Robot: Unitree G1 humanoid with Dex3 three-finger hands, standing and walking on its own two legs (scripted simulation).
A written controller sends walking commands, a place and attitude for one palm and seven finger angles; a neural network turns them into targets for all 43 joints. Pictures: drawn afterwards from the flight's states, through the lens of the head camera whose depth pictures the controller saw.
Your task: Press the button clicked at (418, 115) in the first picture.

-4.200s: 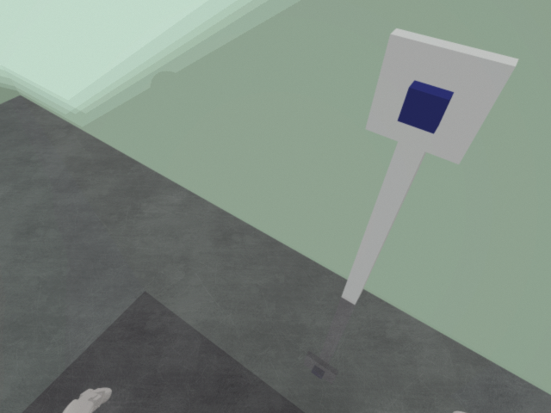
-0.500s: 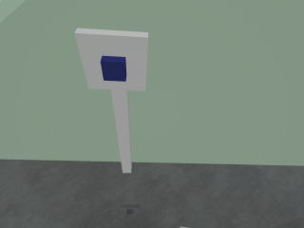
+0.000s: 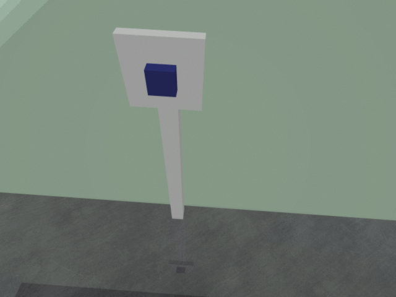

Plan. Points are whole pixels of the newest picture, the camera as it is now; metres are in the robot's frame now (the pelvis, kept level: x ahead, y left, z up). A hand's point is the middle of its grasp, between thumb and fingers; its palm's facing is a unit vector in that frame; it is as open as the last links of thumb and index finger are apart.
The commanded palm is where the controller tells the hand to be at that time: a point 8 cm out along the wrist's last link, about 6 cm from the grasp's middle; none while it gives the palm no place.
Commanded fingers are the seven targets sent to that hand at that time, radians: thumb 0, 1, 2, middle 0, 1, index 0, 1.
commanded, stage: come to a stop and stand still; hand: left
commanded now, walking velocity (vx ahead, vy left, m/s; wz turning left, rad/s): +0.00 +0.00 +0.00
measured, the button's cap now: (161, 79) +0.56 +0.15 +0.14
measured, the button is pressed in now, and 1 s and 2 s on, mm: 0 0 0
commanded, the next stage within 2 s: look again from close up in 0.48 s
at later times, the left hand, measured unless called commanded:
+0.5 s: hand out of the picture -0.01 +0.20 -0.17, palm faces +0.00 -0.98 -0.17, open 7.4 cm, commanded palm none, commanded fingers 0.00 0.90 0.90 -0.20 -0.30 -0.20 -0.30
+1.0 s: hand out of the picture -0.04 +0.20 -0.17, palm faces +0.02 -0.98 -0.18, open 7.4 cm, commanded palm none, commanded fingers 0.00 0.90 0.90 -0.20 -0.30 -0.20 -0.30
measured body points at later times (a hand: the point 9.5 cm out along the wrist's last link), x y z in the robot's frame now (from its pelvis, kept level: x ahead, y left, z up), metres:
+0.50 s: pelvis -0.01 +0.04 +0.01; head +0.00 +0.03 +0.46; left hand -0.01 +0.25 -0.15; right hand -0.02 -0.18 -0.15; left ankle -0.03 +0.12 -0.73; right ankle -0.02 -0.10 -0.73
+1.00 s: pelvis -0.04 +0.03 +0.00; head -0.05 +0.04 +0.45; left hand -0.04 +0.25 -0.16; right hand -0.03 -0.19 -0.15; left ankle -0.03 +0.12 -0.73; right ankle -0.02 -0.10 -0.73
